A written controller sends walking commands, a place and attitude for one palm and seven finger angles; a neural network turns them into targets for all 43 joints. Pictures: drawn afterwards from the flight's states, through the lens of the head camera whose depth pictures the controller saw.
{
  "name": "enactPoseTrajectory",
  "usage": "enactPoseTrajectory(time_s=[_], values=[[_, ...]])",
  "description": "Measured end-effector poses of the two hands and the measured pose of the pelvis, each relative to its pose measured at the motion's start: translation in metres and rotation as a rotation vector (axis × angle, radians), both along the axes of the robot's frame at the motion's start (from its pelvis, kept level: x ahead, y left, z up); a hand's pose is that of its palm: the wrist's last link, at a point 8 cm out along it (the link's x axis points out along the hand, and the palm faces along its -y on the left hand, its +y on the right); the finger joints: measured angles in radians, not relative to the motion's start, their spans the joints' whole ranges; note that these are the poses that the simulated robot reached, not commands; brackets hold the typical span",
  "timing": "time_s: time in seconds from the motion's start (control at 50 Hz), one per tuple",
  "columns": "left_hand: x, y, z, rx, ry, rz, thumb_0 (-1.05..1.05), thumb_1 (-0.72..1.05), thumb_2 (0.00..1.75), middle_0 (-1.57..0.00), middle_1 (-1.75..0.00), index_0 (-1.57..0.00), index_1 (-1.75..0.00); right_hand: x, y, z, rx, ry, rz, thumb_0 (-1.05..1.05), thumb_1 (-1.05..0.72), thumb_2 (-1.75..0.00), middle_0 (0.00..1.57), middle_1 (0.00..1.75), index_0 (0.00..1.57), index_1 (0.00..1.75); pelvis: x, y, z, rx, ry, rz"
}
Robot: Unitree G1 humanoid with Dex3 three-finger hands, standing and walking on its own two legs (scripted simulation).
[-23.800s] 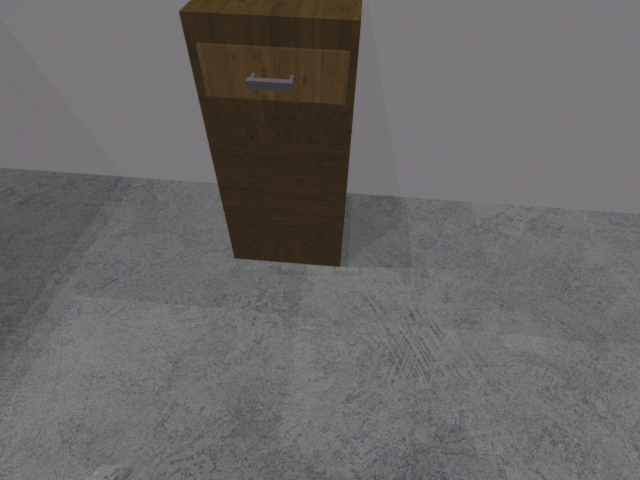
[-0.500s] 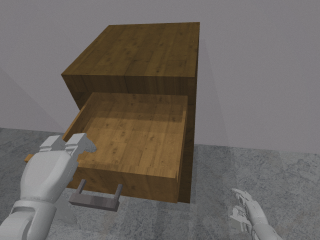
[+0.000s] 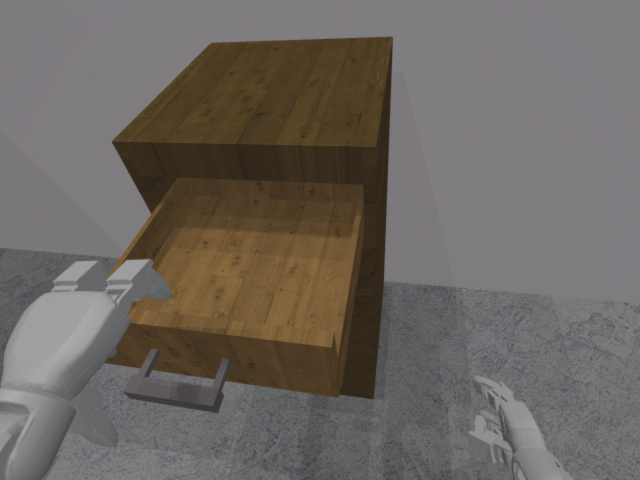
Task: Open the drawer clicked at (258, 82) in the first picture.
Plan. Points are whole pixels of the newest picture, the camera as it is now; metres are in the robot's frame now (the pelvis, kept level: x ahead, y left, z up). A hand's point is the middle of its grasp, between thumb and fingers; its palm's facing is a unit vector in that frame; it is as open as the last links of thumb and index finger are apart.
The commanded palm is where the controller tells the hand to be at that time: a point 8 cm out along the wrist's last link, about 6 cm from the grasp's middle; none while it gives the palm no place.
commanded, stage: draw the hand back to the body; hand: left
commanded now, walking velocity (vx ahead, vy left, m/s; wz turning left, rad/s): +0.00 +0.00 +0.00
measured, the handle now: (181, 377) +0.22 +0.23 +0.01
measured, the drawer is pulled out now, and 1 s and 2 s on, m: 0.29 0.29 0.29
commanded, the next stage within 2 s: step back with the hand held close in 1.44 s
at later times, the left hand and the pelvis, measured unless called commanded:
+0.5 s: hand (88, 348) +0.18 +0.25 +0.16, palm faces +0.16 -0.38 -0.91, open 13.8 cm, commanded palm +0.14 +0.27 +0.21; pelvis +0.00 +0.02 +0.00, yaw +0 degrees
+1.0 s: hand (95, 305) +0.21 +0.25 +0.19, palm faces +0.38 -0.82 -0.43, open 10.7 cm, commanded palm +0.15 +0.30 +0.21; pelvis +0.02 +0.02 +0.00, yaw +0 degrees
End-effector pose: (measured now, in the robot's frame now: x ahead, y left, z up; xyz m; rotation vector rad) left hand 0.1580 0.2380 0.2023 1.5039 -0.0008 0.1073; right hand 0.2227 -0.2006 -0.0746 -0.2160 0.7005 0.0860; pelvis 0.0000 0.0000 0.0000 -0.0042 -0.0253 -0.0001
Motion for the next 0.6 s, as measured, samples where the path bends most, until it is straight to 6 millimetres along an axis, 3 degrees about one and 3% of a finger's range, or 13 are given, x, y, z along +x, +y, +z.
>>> enactPoseTrajectory(time_s=[0.2,0.46,0.54,0.6], values=[[-0.003,0.011,0.008,0.01,-0.018,0.011,0.0,-0.49,0.3,-0.32,-1.2,-0.32,-1.2,-0.009,-0.007,-0.007,0.004,0.01,-0.032,0.01,-0.9,-0.9,0.2,0.3,0.2,0.3,0.0,0.0,-0.001,-0.002,0.004,0.004],[-0.008,0.029,0.007,0.012,-0.018,-0.007,0.0,-0.49,0.3,-0.32,-1.2,-0.32,-1.2,-0.009,0.004,-0.005,-0.007,0.0,-0.041,0.01,-0.9,-0.9,0.2,0.3,0.2,0.3,0.002,0.013,-0.002,-0.011,0.014,0.004],[-0.007,0.038,-0.005,-0.609,-0.189,0.008,-0.01,-0.47,0.31,-0.31,-1.18,-0.32,-1.19,-0.011,0.013,0.0,0.011,-0.074,-0.09,0.01,-0.9,-0.9,0.2,0.3,0.2,0.3,0.002,0.017,-0.001,-0.007,-0.01,0.005],[-0.005,0.039,-0.015,-0.872,-0.312,0.017,-0.01,-0.43,0.33,-0.31,-1.16,-0.32,-1.16,-0.019,0.019,0.005,-0.004,-0.099,-0.097,0.01,-0.9,-0.9,0.2,0.3,0.2,0.3,0.008,0.018,-0.001,-0.003,-0.018,0.005]])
